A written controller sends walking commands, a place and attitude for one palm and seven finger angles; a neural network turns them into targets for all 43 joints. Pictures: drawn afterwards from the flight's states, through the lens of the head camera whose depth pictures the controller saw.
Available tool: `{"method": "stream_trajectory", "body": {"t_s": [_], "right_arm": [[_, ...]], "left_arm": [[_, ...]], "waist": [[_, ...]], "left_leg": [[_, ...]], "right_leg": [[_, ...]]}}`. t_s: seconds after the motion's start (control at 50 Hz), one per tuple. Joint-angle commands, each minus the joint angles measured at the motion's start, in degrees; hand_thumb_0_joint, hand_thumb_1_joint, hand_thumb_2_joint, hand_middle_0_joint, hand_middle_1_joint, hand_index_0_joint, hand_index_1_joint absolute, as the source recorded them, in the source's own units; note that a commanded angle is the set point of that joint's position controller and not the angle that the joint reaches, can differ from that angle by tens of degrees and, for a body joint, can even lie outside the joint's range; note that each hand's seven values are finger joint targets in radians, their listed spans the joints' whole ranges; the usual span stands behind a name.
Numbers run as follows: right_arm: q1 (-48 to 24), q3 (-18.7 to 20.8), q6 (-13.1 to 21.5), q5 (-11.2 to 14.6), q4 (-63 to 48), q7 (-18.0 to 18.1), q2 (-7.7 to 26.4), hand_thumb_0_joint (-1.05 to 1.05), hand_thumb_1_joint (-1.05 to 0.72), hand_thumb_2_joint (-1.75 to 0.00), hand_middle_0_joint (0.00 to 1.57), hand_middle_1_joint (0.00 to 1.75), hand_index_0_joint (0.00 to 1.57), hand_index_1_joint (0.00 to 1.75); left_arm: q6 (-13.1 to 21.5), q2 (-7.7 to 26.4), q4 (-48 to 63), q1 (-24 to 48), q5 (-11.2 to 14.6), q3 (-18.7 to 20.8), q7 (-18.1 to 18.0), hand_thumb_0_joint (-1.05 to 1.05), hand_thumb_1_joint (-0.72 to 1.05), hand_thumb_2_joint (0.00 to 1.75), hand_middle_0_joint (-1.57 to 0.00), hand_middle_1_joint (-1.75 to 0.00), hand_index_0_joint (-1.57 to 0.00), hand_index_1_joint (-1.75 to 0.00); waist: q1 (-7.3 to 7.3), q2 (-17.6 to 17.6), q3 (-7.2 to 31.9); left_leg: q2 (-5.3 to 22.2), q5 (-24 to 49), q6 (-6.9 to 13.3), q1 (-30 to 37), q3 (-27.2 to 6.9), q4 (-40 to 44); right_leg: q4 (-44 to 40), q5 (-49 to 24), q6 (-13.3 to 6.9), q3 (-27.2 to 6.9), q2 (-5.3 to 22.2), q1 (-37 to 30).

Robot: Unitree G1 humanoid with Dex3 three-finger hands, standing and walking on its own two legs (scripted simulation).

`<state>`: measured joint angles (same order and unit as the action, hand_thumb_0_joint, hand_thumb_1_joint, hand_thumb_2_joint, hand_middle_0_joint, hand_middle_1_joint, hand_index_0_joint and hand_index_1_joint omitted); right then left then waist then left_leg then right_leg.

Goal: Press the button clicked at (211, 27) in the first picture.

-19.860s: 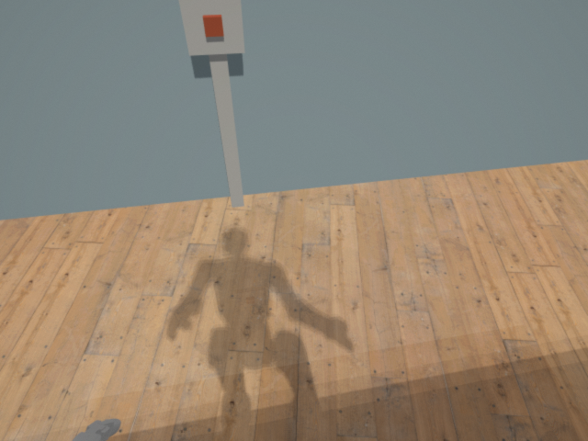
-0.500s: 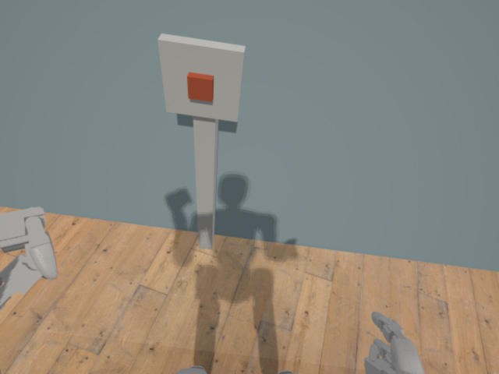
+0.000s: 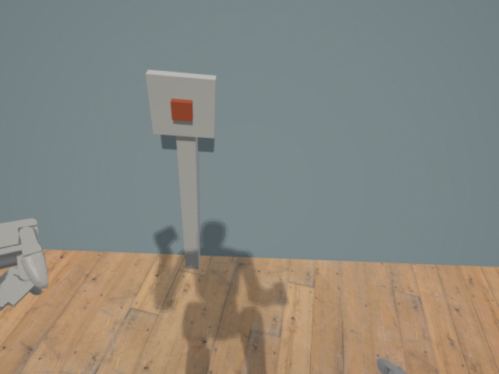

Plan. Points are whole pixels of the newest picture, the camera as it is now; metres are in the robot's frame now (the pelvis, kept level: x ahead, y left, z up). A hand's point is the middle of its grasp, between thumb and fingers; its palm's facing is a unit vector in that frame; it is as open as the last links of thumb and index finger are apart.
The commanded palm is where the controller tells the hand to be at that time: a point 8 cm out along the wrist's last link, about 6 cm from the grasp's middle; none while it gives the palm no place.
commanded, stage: stop stepping back and stand still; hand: left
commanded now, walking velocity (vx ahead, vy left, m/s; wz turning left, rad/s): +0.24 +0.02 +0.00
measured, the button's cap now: (182, 109) +0.76 +0.23 +0.07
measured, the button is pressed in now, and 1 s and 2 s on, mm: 0 0 0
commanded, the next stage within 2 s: let the arm hang, fingers relaxed in 1.46 s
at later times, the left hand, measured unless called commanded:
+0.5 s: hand (47, 285) +0.16 +0.24 +0.17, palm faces +0.45 -0.79 -0.41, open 3.0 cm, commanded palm +0.11 +0.27 +0.19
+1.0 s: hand (40, 275) +0.18 +0.26 +0.16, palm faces +0.34 -0.83 -0.43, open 3.1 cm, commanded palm +0.13 +0.30 +0.19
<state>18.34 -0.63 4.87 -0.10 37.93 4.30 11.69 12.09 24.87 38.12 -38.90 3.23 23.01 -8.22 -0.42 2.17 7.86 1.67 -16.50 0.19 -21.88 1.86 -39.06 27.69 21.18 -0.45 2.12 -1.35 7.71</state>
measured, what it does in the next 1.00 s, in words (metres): steps on the spot: left foot, then left foot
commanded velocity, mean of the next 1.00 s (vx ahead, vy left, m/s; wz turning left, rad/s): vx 0.04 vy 0.01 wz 0.00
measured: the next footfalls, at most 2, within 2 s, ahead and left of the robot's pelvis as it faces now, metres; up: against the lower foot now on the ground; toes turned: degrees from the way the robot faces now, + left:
left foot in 0.02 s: +0.06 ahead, +0.10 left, +0.00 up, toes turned +3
left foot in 0.52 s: +0.05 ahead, +0.13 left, +0.00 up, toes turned +3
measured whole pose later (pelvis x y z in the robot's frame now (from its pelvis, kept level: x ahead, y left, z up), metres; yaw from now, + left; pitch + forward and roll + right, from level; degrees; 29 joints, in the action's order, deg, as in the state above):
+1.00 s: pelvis -0.01 +0.03 +0.01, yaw -1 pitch +0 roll -1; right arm 11.8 -1.3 5.6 -0.3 34.2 3.6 10.5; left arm 11.5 20.6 31.3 -36.9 2.0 19.8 -8.3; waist 0.3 0.9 -0.9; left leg 1.9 -13.4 0.8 -14.2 4.6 -27.4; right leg 25.3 12.9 0.3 3.2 0.9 12.6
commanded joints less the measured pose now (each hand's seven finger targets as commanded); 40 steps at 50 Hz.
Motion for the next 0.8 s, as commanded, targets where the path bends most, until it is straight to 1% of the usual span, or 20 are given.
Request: {"method": "stream_trajectory", "body": {"t_s": [0.0, 0.02, 0.04, 0.06, 0.08, 0.12, 0.18, 0.2, 0.22, 0.24, 0.26, 0.28, 0.32, 0.38, 0.46, 0.52, 0.54, 0.58, 0.7, 0.78], "right_arm": [[-9.9, 2.2, 4.8, 0.3, -9.6, 2.2, 8.7, 0.00, -0.90, -0.90, 0.20, 0.30, 0.20, 0.30], [-9.9, 2.3, 5.2, 0.8, -10.6, 2.4, 9.3, 0.00, -0.90, -0.90, 0.20, 0.30, 0.20, 0.30], [-8.5, 1.8, 5.5, 0.0, -9.7, 2.3, 7.4, 0.00, -0.90, -0.90, 0.20, 0.30, 0.20, 0.30], [-9.0, 1.6, 5.9, -1.0, -9.5, 2.1, 6.7, 0.00, -0.90, -0.90, 0.20, 0.30, 0.20, 0.30], [-8.9, 1.9, 6.4, -1.1, -9.2, 1.6, 6.8, 0.00, -0.90, -0.90, 0.20, 0.30, 0.20, 0.30], [-9.6, 2.1, 7.2, -0.4, -10.4, 0.8, 7.1, 0.00, -0.90, -0.90, 0.20, 0.30, 0.20, 0.30], [-11.1, 1.9, 6.7, -0.5, -11.4, 0.2, 7.1, 0.00, -0.90, -0.90, 0.20, 0.30, 0.20, 0.30], [-11.2, 2.1, 6.0, -0.7, -11.8, 0.0, 6.9, 0.00, -0.90, -0.90, 0.20, 0.30, 0.20, 0.30], [-11.0, 2.7, 4.9, -0.9, -12.1, 0.1, 6.7, 0.00, -0.90, -0.90, 0.20, 0.30, 0.20, 0.30], [-11.1, 3.0, 3.9, -0.9, -12.1, 0.1, 6.1, 0.00, -0.90, -0.90, 0.20, 0.30, 0.20, 0.30], [-10.8, 3.3, 3.7, -1.0, -11.0, 0.1, 6.7, 0.00, -0.90, -0.90, 0.20, 0.30, 0.20, 0.30], [-9.3, 3.5, 3.9, -1.0, -9.9, 0.0, 6.8, 0.00, -0.90, -0.90, 0.20, 0.30, 0.20, 0.30], [-8.4, 2.6, 3.6, -1.0, -9.5, -0.1, 5.6, 0.00, -0.90, -0.90, 0.20, 0.30, 0.20, 0.30], [-10.0, 2.0, 3.9, -0.7, -9.2, 0.8, 5.3, 0.00, -0.90, -0.90, 0.20, 0.30, 0.20, 0.30], [-10.0, 2.2, 5.6, -0.8, -9.2, 1.1, 6.2, 0.00, -0.90, -0.90, 0.20, 0.30, 0.20, 0.30], [-10.5, 3.0, 5.9, -0.4, -10.7, 1.0, 7.9, 0.00, -0.90, -0.90, 0.20, 0.30, 0.20, 0.30], [-11.1, 3.0, 5.9, -0.1, -11.3, 0.8, 8.2, 0.00, -0.90, -0.90, 0.20, 0.30, 0.20, 0.30], [-10.9, 2.2, 5.7, -0.2, -11.0, 0.5, 6.5, 0.00, -0.90, -0.90, 0.20, 0.30, 0.20, 0.30], [-10.5, 2.5, 4.9, 0.1, -11.8, -0.4, 6.1, 0.00, -0.90, -0.90, 0.20, 0.30, 0.20, 0.30], [-10.9, 2.4, 4.0, 0.1, -12.2, -0.5, 6.2, 0.00, -0.90, -0.90, 0.20, 0.30, 0.20, 0.30]], "left_arm": [[1.8, 3.3, -0.3, 11.8, -1.2, 1.1, -1.5, 0.00, 0.90, 0.90, -1.30, -1.50, -1.30, -1.50], [2.3, 3.5, 2.0, 14.1, -1.5, 0.3, -1.5, 0.00, 0.90, 0.90, -1.30, -1.50, -1.30, -1.50], [2.7, 5.5, 1.6, 12.9, -1.8, 2.0, -1.7, 0.00, 0.90, 0.90, -1.30, -1.50, -1.30, -1.50], [3.1, 6.2, 5.9, 15.3, -2.1, 1.8, -1.5, 0.00, 0.90, 0.90, -1.30, -1.50, -1.30, -1.50], [3.2, 6.4, 6.8, 13.9, -2.4, 2.2, -1.5, 0.00, 0.90, 0.90, -1.30, -1.50, -1.30, -1.50], [2.6, 6.6, 11.1, 8.2, -1.7, 2.6, -1.5, 0.00, 0.90, 0.90, -1.30, -1.50, -1.30, -1.50], [2.2, 6.7, 11.6, -0.7, -2.2, 4.0, -1.8, 0.00, 0.90, 0.90, -1.30, -1.50, -1.30, -1.50], [2.4, 7.2, 10.5, -1.7, -2.5, 4.9, -1.8, 0.00, 0.90, 0.90, -1.30, -1.50, -1.30, -1.50], [2.4, 8.5, 7.8, -2.6, -2.8, 6.5, -1.9, 0.00, 0.90, 0.90, -1.30, -1.50, -1.30, -1.50], [2.3, 9.0, 7.3, 0.0, -2.3, 7.0, -1.8, 0.00, 0.90, 0.90, -1.30, -1.50, -1.30, -1.50], [2.9, 9.0, 7.2, 3.8, -1.7, 7.3, -1.9, 0.00, 0.90, 0.90, -1.30, -1.50, -1.30, -1.50], [3.7, 8.4, 5.6, 5.5, -1.8, 7.4, -1.7, 0.00, 0.90, 0.90, -1.30, -1.50, -1.30, -1.50], [4.2, 7.4, 1.7, 6.4, -1.7, 6.9, -1.4, 0.00, 0.90, 0.90, -1.30, -1.50, -1.30, -1.50], [4.2, 4.6, -2.5, 6.0, -2.1, 3.9, -1.2, 0.00, 0.90, 0.90, -1.30, -1.50, -1.30, -1.50], [4.2, 2.6, 1.1, 8.3, -2.4, 0.3, -1.6, 0.00, 0.90, 0.90, -1.30, -1.50, -1.30, -1.50], [4.6, 5.1, 7.5, 9.4, -2.5, 1.9, -1.9, 0.00, 0.90, 0.90, -1.30, -1.50, -1.30, -1.50], [4.7, 5.6, 8.5, 9.5, -2.4, 2.4, -1.9, 0.00, 0.90, 0.90, -1.30, -1.50, -1.30, -1.50], [4.4, 6.0, 7.9, 6.7, -2.5, 3.9, -1.6, 0.00, 0.90, 0.90, -1.30, -1.50, -1.30, -1.50], [4.0, 4.9, 4.2, 2.2, -1.3, 4.8, -1.5, 0.00, 0.90, 0.90, -1.30, -1.50, -1.30, -1.50], [3.6, 4.3, 3.7, 0.7, -0.8, 4.4, -1.1, 0.00, 0.90, 0.90, -1.30, -1.50, -1.30, -1.50]], "waist": [[-1.20, -14.0, -13.7], [-1.42, -18.8, -12.7], [-1.93, -18.6, -10.3], [-1.90, -16.7, -9.2], [-1.26, -11.5, -7.5], [0.32, -7.7, -3.0], [0.78, -13.4, -3.2], [0.73, -11.5, -4.8], [0.79, -4.0, -6.1], [0.83, 6.8, -7.5], [0.53, 7.0, -9.3], [-0.95, 4.8, -9.0], [-2.15, 2.7, -7.6], [-0.82, 4.4, -8.8], [0.05, 0.7, -8.0], [0.83, -5.7, -3.5], [1.08, -5.3, -2.7], [0.61, -9.0, -3.2], [0.18, -3.7, -1.4], [0.03, -3.6, -0.5]], "left_leg": [[6.8, -9.0, 4.3, 7.7, -11.7, 21.2], [12.6, -9.2, 7.0, 10.1, -21.8, 24.3], [15.3, -8.9, 7.9, 12.3, -28.1, 27.8], [16.2, -8.4, 8.3, 11.0, -29.6, 29.7], [15.9, -8.2, 9.0, 9.2, -27.7, 29.3], [12.5, -4.6, 8.3, 7.7, -16.8, 26.3], [7.0, -15.2, 4.5, -5.1, -7.2, 23.7], [4.7, -17.8, 3.4, -10.7, -5.7, 19.0], [0.6, -16.4, 1.8, -14.2, -2.5, 6.0], [-2.3, -12.5, 0.6, -15.3, 0.2, -10.7], [-1.5, -9.4, 0.1, -15.6, -1.8, -21.7], [-0.4, -6.5, 0.0, -14.3, -3.6, -25.0], [1.7, -4.4, -0.3, -10.3, -3.4, -19.0], [1.1, -1.4, 0.9, -0.8, 0.7, -4.7], [0.0, 1.5, 1.9, 9.8, 1.1, 14.0], [7.2, 11.6, 4.2, 12.4, -7.6, 17.0], [7.6, 16.7, 4.0, 11.5, -7.7, 15.6], [5.7, 15.5, 2.9, 7.9, -4.9, 16.7], [3.0, 17.0, 0.9, 8.5, -1.7, 12.8], [3.4, 18.3, 0.8, 9.5, -1.9, 13.9]], "right_leg": [[3.0, 5.8, -2.0, -2.7, 4.0, 18.1], [10.7, 3.6, -0.3, 0.4, 1.2, 20.7], [17.3, 7.1, -0.1, 0.6, 0.5, 22.7], [22.7, 8.6, -0.1, -1.5, 1.8, 22.1], [24.0, 8.0, -0.1, -2.5, 2.1, 19.0], [14.3, 5.6, 0.1, -0.2, 2.2, 10.5], [2.3, 0.1, -0.4, 3.7, 1.2, -4.7], [-0.8, 2.6, -1.6, 0.4, 2.6, -7.2], [-7.5, 11.9, -5.1, -10.7, 8.5, -4.6], [-18.1, 24.0, -10.0, -28.2, 19.8, 3.0], [-21.4, 24.2, -12.0, -32.5, 24.0, 8.0], [-20.6, 19.5, -11.4, -29.3, 22.4, 9.9], [-18.5, 17.8, -9.7, -21.7, 19.5, 12.0], [-15.9, 8.8, -7.2, -11.4, 15.3, 15.1], [-11.0, 2.3, -3.5, -8.7, 12.0, 12.0], [-1.2, -11.0, 0.7, -5.1, 5.7, 7.3], [0.2, -15.5, 1.3, -4.4, 4.9, 5.5], [0.0, -16.3, 0.7, -2.7, 4.5, 3.2], [-3.0, -25.2, -0.4, -4.9, 6.0, 0.5], [-3.2, -25.8, 0.0, -4.0, 5.3, 0.2]]}}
